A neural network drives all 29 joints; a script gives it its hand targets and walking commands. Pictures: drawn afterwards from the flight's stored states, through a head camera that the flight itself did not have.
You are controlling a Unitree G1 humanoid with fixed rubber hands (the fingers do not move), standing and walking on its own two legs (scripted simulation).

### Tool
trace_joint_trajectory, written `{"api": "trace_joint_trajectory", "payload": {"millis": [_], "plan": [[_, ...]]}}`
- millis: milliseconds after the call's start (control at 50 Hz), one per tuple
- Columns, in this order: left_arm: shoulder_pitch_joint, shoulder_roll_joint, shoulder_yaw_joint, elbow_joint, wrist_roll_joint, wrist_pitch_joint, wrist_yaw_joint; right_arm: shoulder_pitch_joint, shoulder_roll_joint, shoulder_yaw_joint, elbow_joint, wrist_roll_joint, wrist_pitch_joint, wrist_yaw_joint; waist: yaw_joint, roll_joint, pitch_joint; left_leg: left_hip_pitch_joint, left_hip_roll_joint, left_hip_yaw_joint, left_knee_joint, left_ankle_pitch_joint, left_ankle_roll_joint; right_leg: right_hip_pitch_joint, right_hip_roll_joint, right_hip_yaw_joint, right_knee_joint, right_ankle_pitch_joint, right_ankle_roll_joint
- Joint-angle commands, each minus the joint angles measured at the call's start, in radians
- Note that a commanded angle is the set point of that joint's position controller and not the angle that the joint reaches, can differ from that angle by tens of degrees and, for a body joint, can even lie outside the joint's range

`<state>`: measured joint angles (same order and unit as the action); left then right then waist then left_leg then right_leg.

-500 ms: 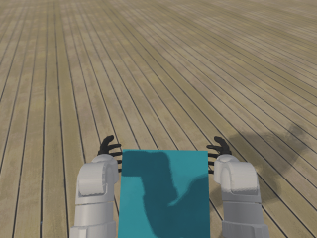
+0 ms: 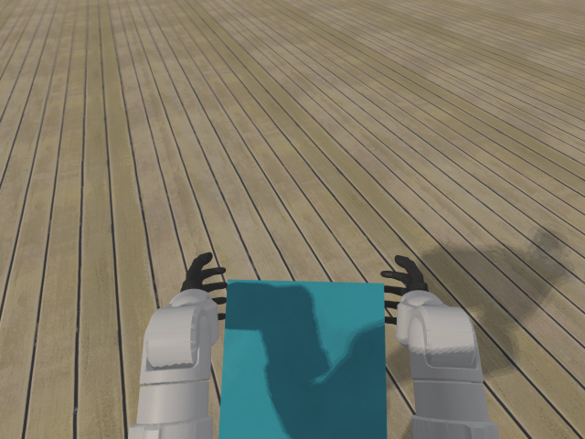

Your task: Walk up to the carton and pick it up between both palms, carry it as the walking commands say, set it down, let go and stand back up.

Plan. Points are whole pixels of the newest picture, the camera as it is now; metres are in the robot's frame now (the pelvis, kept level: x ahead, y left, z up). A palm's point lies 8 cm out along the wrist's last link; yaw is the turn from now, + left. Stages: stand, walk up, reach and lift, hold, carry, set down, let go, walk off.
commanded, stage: carry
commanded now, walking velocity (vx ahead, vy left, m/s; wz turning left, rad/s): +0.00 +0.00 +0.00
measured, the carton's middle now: (301, 353) +0.29 +0.00 -0.06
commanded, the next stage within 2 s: none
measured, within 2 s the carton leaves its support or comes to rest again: neither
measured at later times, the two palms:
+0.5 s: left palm (192, 311) +0.28 +0.14 +0.08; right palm (416, 315) +0.28 -0.15 +0.07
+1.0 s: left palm (190, 313) +0.29 +0.15 +0.07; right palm (413, 317) +0.28 -0.14 +0.07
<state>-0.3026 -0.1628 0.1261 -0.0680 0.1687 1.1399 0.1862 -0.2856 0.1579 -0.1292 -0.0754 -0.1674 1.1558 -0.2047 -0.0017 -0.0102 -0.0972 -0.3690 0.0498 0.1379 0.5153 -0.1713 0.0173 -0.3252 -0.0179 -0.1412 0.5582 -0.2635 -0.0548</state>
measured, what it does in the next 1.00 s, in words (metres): stands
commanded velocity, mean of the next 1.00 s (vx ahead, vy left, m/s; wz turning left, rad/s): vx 0.00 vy -0.02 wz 0.00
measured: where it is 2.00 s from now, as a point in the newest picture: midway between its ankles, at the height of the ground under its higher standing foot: outside the picture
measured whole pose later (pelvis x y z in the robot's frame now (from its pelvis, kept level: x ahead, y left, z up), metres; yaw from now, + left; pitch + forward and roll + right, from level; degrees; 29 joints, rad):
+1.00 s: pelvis +0.01 +0.01 +0.00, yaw -1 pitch +2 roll +0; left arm -0.19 -0.14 0.09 -0.08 0.16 1.00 0.13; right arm -0.17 0.13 -0.10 -0.08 -0.16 1.01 -0.12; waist 0.00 -0.01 -0.10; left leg -0.36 0.05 0.15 0.51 -0.18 0.02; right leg -0.31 -0.01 -0.13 0.53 -0.26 -0.04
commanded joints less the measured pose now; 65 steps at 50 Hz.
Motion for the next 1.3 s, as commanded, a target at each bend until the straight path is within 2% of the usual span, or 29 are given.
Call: {"api": "trace_joint_trajectory", "payload": {"millis": [0, 400, 880, 900, 940, 1020, 1080, 1100, 1180, 1280], "plan": [[-0.482, -1.009, -0.599, -0.066, -0.417, -0.025, -0.354, -0.529, 0.971, 0.602, -0.091, 0.418, -0.036, 0.382, 0.002, -0.001, -0.278, 0.131, 0.098, -0.117, -0.063, 0.027, 0.014, 0.063, -0.145, 0.154, -0.12, 0.092, -0.012], [-0.396, -0.941, -0.595, -0.082, -0.373, -0.085, -0.343, -0.451, 0.895, 0.59, -0.113, 0.37, -0.102, 0.369, 0.0, 0.0, -0.268, 0.128, 0.101, -0.113, -0.071, 0.024, 0.016, 0.064, -0.143, 0.151, -0.125, 0.096, -0.006], [-0.345, -0.885, -0.559, -0.021, -0.309, -0.208, -0.332, -0.401, 0.836, 0.549, -0.056, 0.306, -0.23, 0.359, -0.003, 0.008, -0.256, 0.132, 0.11, -0.117, -0.087, 0.023, 0.014, 0.078, -0.133, 0.145, -0.125, 0.09, 0.003], [-0.335, -0.883, -0.553, -0.001, -0.302, -0.218, -0.332, -0.394, 0.833, 0.542, -0.041, 0.3, -0.239, 0.36, -0.003, 0.002, -0.26, 0.138, 0.123, -0.122, -0.096, 0.021, 0.01, 0.075, -0.127, 0.14, -0.127, 0.084, 0.008], [-0.38, -0.923, -0.663, -0.182, -0.393, -0.183, -0.326, -0.442, 0.87, 0.649, -0.222, 0.394, -0.204, 0.355, -0.007, 0.012, -0.264, 0.136, 0.149, -0.141, -0.109, 0.026, 0.002, 0.072, -0.107, 0.123, -0.106, 0.082, 0.017], [-0.317, -0.886, -0.627, -0.117, -0.367, -0.133, -0.326, -0.361, 0.838, 0.612, -0.147, 0.364, -0.154, 0.355, -0.007, 0.049, -0.287, 0.133, 0.194, -0.17, -0.114, 0.064, 0.004, 0.087, -0.085, 0.115, -0.073, 0.094, 0.015], [-0.352, -0.934, -0.727, -0.267, -0.457, -0.068, -0.328, -0.394, 0.879, 0.706, -0.301, 0.45, -0.089, 0.357, -0.007, 0.062, -0.267, 0.109, 0.212, -0.181, -0.121, 0.015, -0.003, 0.076, -0.079, 0.119, -0.073, 0.08, 0.01], [-0.344, -0.937, -0.735, -0.281, -0.469, -0.036, -0.328, -0.388, 0.881, 0.716, -0.314, 0.462, -0.056, 0.358, -0.007, 0.067, -0.269, 0.107, 0.215, -0.181, -0.119, 0.007, -0.004, 0.077, -0.08, 0.119, -0.075, 0.083, 0.007], [-0.35, -0.954, -0.736, -0.266, -0.496, 0.062, -0.341, -0.403, 0.894, 0.727, -0.32, 0.491, 0.043, 0.367, -0.007, 0.061, -0.259, 0.097, 0.211, -0.159, -0.088, 0.023, -0.018, 0.081, -0.089, 0.122, -0.095, 0.122, -0.001], [-0.46, -1.032, -0.698, -0.145, -0.507, 0.096, -0.364, -0.525, 0.971, 0.696, -0.218, 0.506, 0.087, 0.394, -0.002, 0.035, -0.22, 0.053, 0.19, -0.117, -0.034, -0.042, -0.039, 0.065, -0.109, 0.137, -0.112, 0.138, -0.018]]}}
